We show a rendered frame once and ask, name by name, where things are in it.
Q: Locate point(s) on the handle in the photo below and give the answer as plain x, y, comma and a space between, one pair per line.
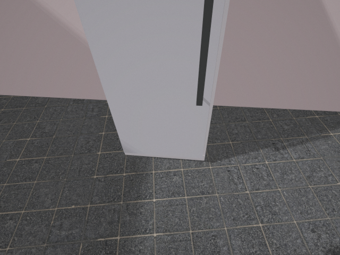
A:
206, 26

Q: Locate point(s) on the fridge door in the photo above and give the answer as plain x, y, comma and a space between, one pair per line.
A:
147, 55

